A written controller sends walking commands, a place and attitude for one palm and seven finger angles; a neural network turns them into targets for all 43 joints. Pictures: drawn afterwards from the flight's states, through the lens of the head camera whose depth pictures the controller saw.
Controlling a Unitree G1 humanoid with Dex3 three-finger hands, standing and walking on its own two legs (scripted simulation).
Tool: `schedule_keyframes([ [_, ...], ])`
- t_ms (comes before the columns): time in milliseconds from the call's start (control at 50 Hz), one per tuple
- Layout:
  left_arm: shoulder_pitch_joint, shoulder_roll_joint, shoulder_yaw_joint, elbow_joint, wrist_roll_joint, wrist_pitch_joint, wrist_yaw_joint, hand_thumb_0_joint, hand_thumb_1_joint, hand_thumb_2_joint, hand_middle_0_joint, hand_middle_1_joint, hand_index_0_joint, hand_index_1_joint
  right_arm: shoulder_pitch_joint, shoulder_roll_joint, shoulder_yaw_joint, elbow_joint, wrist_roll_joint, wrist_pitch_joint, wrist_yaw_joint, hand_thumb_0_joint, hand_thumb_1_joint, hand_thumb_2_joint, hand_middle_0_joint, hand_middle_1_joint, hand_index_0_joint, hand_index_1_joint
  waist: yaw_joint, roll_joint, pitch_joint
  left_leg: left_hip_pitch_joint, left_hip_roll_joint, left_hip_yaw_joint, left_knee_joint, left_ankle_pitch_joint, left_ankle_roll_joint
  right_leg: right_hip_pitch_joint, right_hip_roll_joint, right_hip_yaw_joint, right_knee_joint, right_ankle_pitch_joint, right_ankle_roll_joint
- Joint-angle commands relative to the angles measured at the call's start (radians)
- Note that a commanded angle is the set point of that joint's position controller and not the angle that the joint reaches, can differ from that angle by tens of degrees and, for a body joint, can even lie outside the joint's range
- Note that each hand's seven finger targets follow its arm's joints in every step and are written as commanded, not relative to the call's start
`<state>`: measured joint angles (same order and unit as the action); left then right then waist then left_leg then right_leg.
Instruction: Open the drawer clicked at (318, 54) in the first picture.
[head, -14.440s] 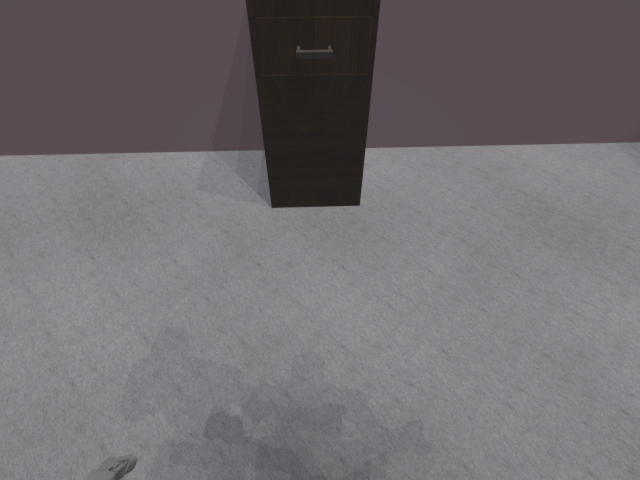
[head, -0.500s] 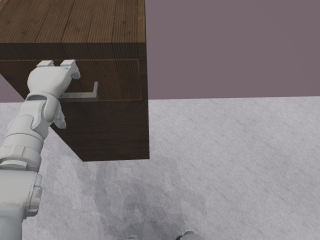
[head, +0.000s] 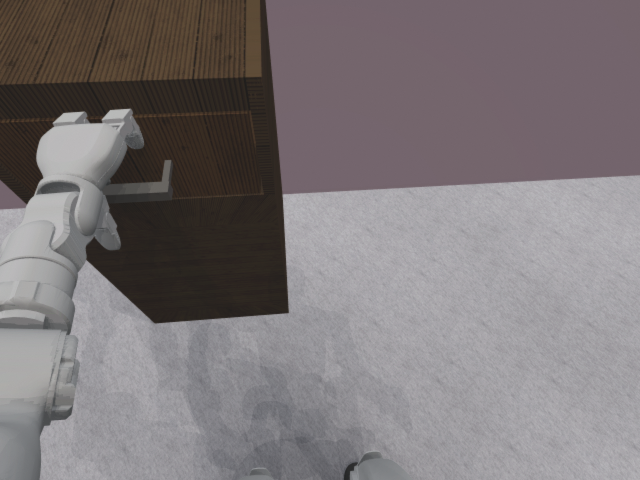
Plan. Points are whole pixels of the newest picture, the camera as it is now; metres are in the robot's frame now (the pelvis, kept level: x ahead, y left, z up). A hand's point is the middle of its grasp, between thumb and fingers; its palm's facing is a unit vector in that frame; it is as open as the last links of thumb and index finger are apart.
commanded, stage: move the hooked fingers above the handle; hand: left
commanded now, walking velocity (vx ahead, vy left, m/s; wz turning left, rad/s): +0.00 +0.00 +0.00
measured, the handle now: (130, 181) +0.54 +0.26 -0.01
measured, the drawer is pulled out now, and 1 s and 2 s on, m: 0.00 0.00 0.00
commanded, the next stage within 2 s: lower the fingers behind the handle in 0.32 s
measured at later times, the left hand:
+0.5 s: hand (99, 186) +0.48 +0.27 +0.05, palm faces -0.03 -0.01 -1.00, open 13.8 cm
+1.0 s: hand (110, 206) +0.48 +0.27 +0.00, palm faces -0.08 +0.00 -1.00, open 13.8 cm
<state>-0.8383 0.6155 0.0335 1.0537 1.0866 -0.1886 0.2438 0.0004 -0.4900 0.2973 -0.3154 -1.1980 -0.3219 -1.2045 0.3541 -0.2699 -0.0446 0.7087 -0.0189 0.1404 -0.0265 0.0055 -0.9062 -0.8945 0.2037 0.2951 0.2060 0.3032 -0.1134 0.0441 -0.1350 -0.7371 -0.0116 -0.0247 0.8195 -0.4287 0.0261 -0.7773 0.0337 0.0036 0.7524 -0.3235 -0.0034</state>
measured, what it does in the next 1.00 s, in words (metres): stands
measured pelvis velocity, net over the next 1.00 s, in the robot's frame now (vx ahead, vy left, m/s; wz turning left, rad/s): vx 0.00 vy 0.01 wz -0.01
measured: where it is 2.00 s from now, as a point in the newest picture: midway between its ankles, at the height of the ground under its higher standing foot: outside the picture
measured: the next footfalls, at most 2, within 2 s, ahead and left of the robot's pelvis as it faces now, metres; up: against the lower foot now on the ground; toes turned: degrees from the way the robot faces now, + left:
none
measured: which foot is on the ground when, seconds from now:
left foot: down 0.00-1.00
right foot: down 0.00-1.00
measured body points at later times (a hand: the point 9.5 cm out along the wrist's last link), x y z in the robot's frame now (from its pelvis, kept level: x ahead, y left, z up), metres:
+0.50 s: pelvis +0.00 +0.00 +0.00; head +0.10 +0.01 +0.44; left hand +0.48 +0.27 +0.10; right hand +0.03 -0.29 -0.13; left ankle -0.03 +0.10 -0.70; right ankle +0.01 -0.12 -0.70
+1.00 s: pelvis +0.00 +0.01 -0.01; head +0.12 +0.00 +0.42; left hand +0.48 +0.27 +0.06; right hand -0.01 -0.27 -0.14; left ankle -0.03 +0.10 -0.70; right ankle +0.01 -0.12 -0.70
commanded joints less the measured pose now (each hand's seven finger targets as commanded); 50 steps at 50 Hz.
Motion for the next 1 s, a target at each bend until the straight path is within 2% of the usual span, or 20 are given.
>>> schedule_keyframes([
  [0, -0.354, 0.376, 0.128, -0.134, -0.001, 0.054, 0.052, 0.0, -0.5, 0.3, -0.3, -1.2, -0.3, -1.2, 0.124, -0.174, -0.046, -0.064, -0.004, -0.005, -0.012, 0.0, -0.9, -0.9, 0.2, 0.3, 0.2, 0.3, 0.036, 0.039, -0.422, 0.145, -0.017, 0.039, -0.077, 0.456, 0.015, 0.329, 0.013, -0.011, -0.04, 0.363, -0.034],
  [40, -0.322, 0.423, 0.166, -0.138, -0.003, 0.052, 0.041, 0.0, -0.5, 0.3, -0.3, -1.2, -0.3, -1.2, 0.115, -0.179, -0.044, -0.07, -0.005, 0.0, -0.014, 0.0, -0.9, -0.9, 0.2, 0.3, 0.2, 0.3, 0.053, 0.014, -0.46, 0.135, -0.016, 0.045, -0.078, 0.469, 0.017, 0.385, 0.011, -0.002, -0.035, 0.402, -0.032],
  [80, -0.29, 0.378, 0.135, -0.166, -0.007, 0.041, 0.025, 0.0, -0.5, 0.3, -0.3, -1.2, -0.3, -1.2, 0.116, -0.172, -0.051, -0.085, 0.0, -0.002, -0.018, 0.0, -0.9, -0.9, 0.2, 0.3, 0.2, 0.3, 0.05, 0.025, -0.478, 0.158, -0.014, 0.05, -0.079, 0.492, 0.018, 0.398, 0.011, 0.0, -0.039, 0.43, -0.029],
  [100, -0.305, 0.34, 0.101, -0.177, -0.009, 0.031, 0.016, 0.0, -0.5, 0.3, -0.3, -1.2, -0.3, -1.2, 0.117, -0.171, -0.055, -0.087, 0.004, -0.006, -0.02, 0.0, -0.9, -0.9, 0.2, 0.3, 0.2, 0.3, 0.032, 0.021, -0.46, 0.163, -0.012, 0.052, -0.082, 0.472, 0.019, 0.382, 0.011, 0.002, -0.051, 0.416, -0.026],
  [120, -0.316, 0.361, 0.119, -0.198, -0.009, 0.016, 0.01, 0.0, -0.5, 0.3, -0.3, -1.2, -0.3, -1.2, 0.121, -0.175, -0.06, -0.08, 0.005, -0.009, -0.023, 0.0, -0.9, -0.9, 0.2, 0.3, 0.2, 0.3, 0.029, 0.015, -0.457, 0.178, -0.007, 0.049, -0.081, 0.475, 0.02, 0.368, 0.011, 0.001, -0.053, 0.408, -0.025],
  [180, -0.319, 0.332, 0.106, -0.222, -0.023, -0.02, -0.003, 0.0, -0.5, 0.3, -0.3, -1.2, -0.3, -1.2, 0.125, -0.17, -0.069, -0.077, 0.008, -0.013, -0.033, 0.0, -0.9, -0.9, 0.2, 0.3, 0.2, 0.3, 0.007, -0.001, -0.44, 0.197, -0.007, 0.045, -0.08, 0.463, 0.024, 0.348, 0.013, 0.004, -0.065, 0.392, -0.022],
  [280, -0.411, 0.315, 0.088, -0.26, -0.016, -0.062, 0.027, 0.0, -0.5, 0.3, -0.3, -1.2, -0.3, -1.2, 0.129, -0.167, -0.071, -0.054, 0.006, -0.024, -0.037, 0.0, -0.9, -0.9, 0.2, 0.3, 0.2, 0.3, -0.015, 0.073, -0.382, 0.224, -0.008, 0.022, -0.073, 0.432, 0.016, 0.23, 0.015, -0.011, -0.061, 0.294, -0.031],
  [360, -0.457, 0.268, 0.056, -0.258, -0.006, -0.039, 0.065, 0.0, -0.5, 0.3, -0.3, -1.2, -0.3, -1.2, 0.141, -0.16, -0.072, -0.048, -0.003, -0.03, -0.022, 0.0, -0.9, -0.9, 0.2, 0.3, 0.2, 0.3, -0.016, 0.149, -0.435, 0.293, -0.005, 0.009, -0.052, 0.51, 0.0, 0.174, 0.021, -0.029, -0.04, 0.286, -0.037],
  [400, -0.428, 0.319, 0.096, -0.198, -0.006, -0.002, 0.074, 0.0, -0.5, 0.3, -0.3, -1.2, -0.3, -1.2, 0.137, -0.17, -0.065, -0.044, -0.005, -0.025, -0.018, 0.0, -0.9, -0.9, 0.2, 0.3, 0.2, 0.3, -0.004, 0.1, -0.431, 0.258, -0.006, 0.011, -0.053, 0.501, 0.0, 0.199, 0.021, -0.029, -0.036, 0.296, -0.034],
  [460, -0.389, 0.245, 0.04, -0.117, -0.01, 0.05, 0.067, 0.0, -0.5, 0.3, -0.3, -1.2, -0.3, -1.2, 0.138, -0.166, -0.058, -0.053, -0.002, -0.021, -0.009, 0.0, -0.9, -0.9, 0.2, 0.3, 0.2, 0.3, -0.009, 0.077, -0.401, 0.227, -0.007, 0.019, -0.058, 0.499, 0.003, 0.208, 0.02, -0.034, -0.039, 0.31, -0.033],
  [520, -0.393, 0.275, 0.046, -0.086, 0.005, 0.077, 0.049, 0.0, -0.5, 0.3, -0.3, -1.2, -0.3, -1.2, 0.139, -0.174, -0.051, -0.058, 0.002, -0.017, -0.01, 0.0, -0.9, -0.9, 0.2, 0.3, 0.2, 0.3, -0.005, 0.034, -0.388, 0.187, -0.007, 0.023, -0.066, 0.447, 0.009, 0.234, 0.019, -0.028, -0.042, 0.304, -0.033],
  [620, -0.421, 0.301, 0.067, -0.161, 0.005, 0.021, 0.028, 0.0, -0.5, 0.3, -0.3, -1.2, -0.3, -1.2, 0.141, -0.17, -0.054, -0.072, -0.002, -0.022, -0.023, 0.0, -0.9, -0.9, 0.2, 0.3, 0.2, 0.3, -0.007, 0.046, -0.439, 0.19, -0.008, 0.025, -0.048, 0.46, 0.015, 0.253, 0.016, -0.015, -0.028, 0.332, -0.03],
  [660, -0.427, 0.341, 0.102, -0.179, 0.009, -0.01, 0.037, 0.0, -0.5, 0.3, -0.3, -1.2, -0.3, -1.2, 0.142, -0.173, -0.056, -0.064, -0.008, -0.023, -0.027, 0.0, -0.9, -0.9, 0.2, 0.3, 0.2, 0.3, -0.007, 0.051, -0.454, 0.19, -0.005, 0.018, -0.032, 0.471, 0.016, 0.228, 0.017, -0.013, -0.013, 0.327, -0.03],
  [700, -0.385, 0.336, 0.123, -0.195, 0.009, -0.028, 0.056, 0.0, -0.5, 0.3, -0.3, -1.2, -0.3, -1.2, 0.143, -0.171, -0.06, -0.06, -0.016, -0.024, -0.024, 0.0, -0.9, -0.9, 0.2, 0.3, 0.2, 0.3, 0.011, 0.08, -0.481, 0.205, -0.002, 0.014, -0.016, 0.521, 0.009, 0.207, 0.019, -0.019, 0.008, 0.334, -0.033],
  [720, -0.393, 0.307, 0.104, -0.205, 0.008, -0.033, 0.066, 0.0, -0.5, 0.3, -0.3, -1.2, -0.3, -1.2, 0.145, -0.168, -0.062, -0.058, -0.018, -0.026, -0.021, 0.0, -0.9, -0.9, 0.2, 0.3, 0.2, 0.3, 0.002, 0.093, -0.488, 0.214, 0.0, 0.013, -0.006, 0.545, 0.006, 0.189, 0.02, -0.021, 0.015, 0.34, -0.033],
  [780, -0.316, 0.294, 0.117, -0.166, 0.006, -0.016, 0.094, 0.0, -0.5, 0.3, -0.3, -1.2, -0.3, -1.2, 0.15, -0.171, -0.063, -0.044, -0.024, -0.021, -0.005, 0.0, -0.9, -0.9, 0.2, 0.3, 0.2, 0.3, 0.022, 0.104, -0.48, 0.213, 0.006, 0.009, 0.01, 0.596, -0.005, 0.161, 0.025, -0.033, 0.032, 0.337, -0.035],
  [800, -0.341, 0.278, 0.1, -0.165, 0.008, -0.007, 0.103, 0.0, -0.5, 0.3, -0.3, -1.2, -0.3, -1.2, 0.153, -0.171, -0.066, -0.041, -0.023, -0.021, -0.002, 0.0, -0.9, -0.9, 0.2, 0.3, 0.2, 0.3, 0.004, 0.082, -0.469, 0.197, 0.008, 0.009, 0.012, 0.578, -0.003, 0.153, 0.026, -0.035, 0.03, 0.335, -0.033],
  [880, -0.35, 0.282, 0.095, -0.147, 0.015, 0.036, 0.117, 0.0, -0.5, 0.3, -0.3, -1.2, -0.3, -1.2, 0.164, -0.179, -0.068, -0.031, -0.02, -0.016, 0.003, 0.0, -0.9, -0.9, 0.2, 0.3, 0.2, 0.3, 0.0, 0.059, -0.485, 0.186, 0.006, 0.013, 0.012, 0.555, 0.002, 0.173, 0.025, -0.032, 0.029, 0.348, -0.031],
  [960, -0.394, 0.239, 0.067, -0.215, 0.011, 0.023, 0.112, 0.0, -0.5, 0.3, -0.3, -1.2, -0.3, -1.2, 0.17, -0.172, -0.075, -0.029, -0.02, -0.018, 0.002, 0.0, -0.9, -0.9, 0.2, 0.3, 0.2, 0.3, -0.013, 0.098, -0.521, 0.251, 0.015, -0.001, 0.02, 0.622, -0.003, 0.153, 0.025, -0.034, 0.028, 0.355, -0.03],
  [980, -0.368, 0.228, 0.067, -0.198, 0.009, 0.023, 0.111, 0.0, -0.5, 0.3, -0.3, -1.2, -0.3, -1.2, 0.166, -0.171, -0.077, -0.026, -0.021, -0.018, 0.002, 0.0, -0.9, -0.9, 0.2, 0.3, 0.2, 0.3, -0.013, 0.079, -0.513, 0.251, 0.015, -0.002, 0.023, 0.61, -0.001, 0.147, 0.027, -0.033, 0.026, 0.346, -0.029],
])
